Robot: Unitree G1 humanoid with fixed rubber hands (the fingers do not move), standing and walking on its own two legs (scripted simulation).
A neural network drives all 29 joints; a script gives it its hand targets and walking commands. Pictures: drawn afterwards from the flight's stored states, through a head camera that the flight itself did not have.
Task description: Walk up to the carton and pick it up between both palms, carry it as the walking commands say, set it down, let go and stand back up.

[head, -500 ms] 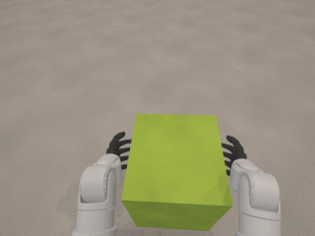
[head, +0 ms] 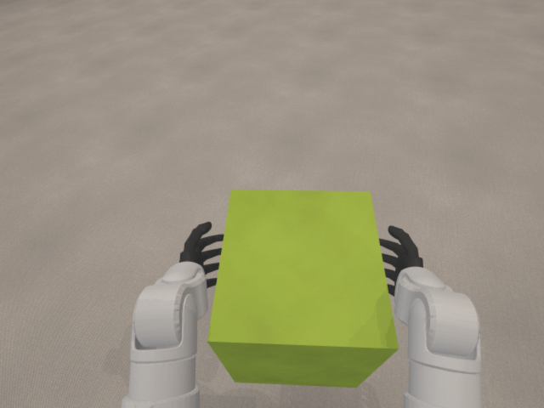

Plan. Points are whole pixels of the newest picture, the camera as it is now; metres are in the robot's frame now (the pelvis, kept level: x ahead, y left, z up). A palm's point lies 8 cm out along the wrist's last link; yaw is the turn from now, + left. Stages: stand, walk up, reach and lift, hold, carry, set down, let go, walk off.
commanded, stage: carry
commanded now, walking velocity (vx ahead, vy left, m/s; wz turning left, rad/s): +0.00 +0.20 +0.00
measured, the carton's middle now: (297, 294) +0.29 +0.00 +0.02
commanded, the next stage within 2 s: none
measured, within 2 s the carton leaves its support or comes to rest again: neither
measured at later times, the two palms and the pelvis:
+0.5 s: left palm (28, 342) +0.19 +0.34 +0.07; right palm (253, 324) +0.21 +0.05 +0.09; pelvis -0.06 +0.18 +0.01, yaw +0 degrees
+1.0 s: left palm out of the picture +0.14 +0.46 +0.11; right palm (136, 381) +0.14 +0.17 +0.10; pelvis -0.13 +0.33 +0.01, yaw +1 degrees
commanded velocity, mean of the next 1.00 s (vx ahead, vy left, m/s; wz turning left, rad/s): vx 0.00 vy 0.20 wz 0.00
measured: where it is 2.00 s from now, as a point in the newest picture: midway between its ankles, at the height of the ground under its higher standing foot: outside the picture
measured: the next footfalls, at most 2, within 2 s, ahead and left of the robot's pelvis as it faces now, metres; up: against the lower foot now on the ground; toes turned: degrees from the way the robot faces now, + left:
left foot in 0.34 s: +0.02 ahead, +0.27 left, +0.00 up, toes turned +5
right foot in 0.70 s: -0.05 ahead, +0.14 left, +0.00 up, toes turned -10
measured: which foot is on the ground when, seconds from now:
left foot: down 0.00-0.00, up 0.02-0.32, down 0.34-0.72, up 0.74-1.00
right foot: down 0.00-0.36, up 0.38-0.68, down 0.70-1.00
